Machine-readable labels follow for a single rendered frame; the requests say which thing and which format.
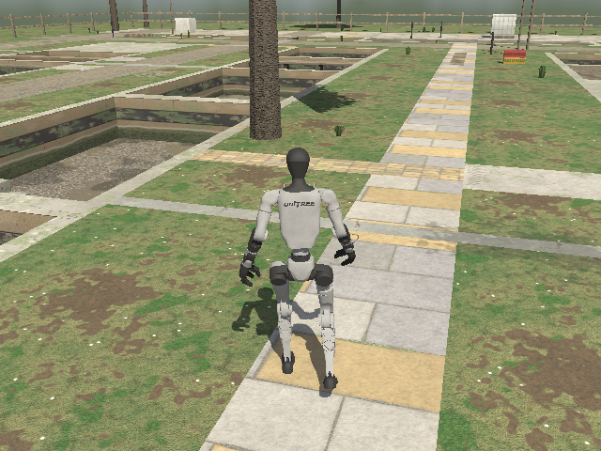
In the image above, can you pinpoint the right robot upper arm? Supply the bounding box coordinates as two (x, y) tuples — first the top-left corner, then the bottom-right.
(318, 188), (347, 239)

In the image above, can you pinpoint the left robot forearm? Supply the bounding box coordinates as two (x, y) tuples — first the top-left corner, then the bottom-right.
(241, 228), (262, 268)

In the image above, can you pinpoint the left robot shin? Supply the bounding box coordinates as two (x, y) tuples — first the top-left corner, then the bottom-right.
(277, 302), (292, 362)

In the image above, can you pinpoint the left robot hand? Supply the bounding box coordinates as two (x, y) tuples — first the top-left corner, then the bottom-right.
(239, 263), (261, 287)

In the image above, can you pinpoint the right robot forearm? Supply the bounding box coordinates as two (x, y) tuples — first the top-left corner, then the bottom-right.
(338, 224), (354, 253)

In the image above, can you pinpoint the left robot thigh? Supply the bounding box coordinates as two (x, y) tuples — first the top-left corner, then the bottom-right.
(270, 261), (293, 318)

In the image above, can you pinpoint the left robot upper arm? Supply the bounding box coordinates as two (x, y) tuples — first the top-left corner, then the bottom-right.
(253, 189), (280, 242)

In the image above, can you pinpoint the right robot hand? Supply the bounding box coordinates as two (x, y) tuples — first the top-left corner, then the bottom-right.
(334, 249), (356, 266)

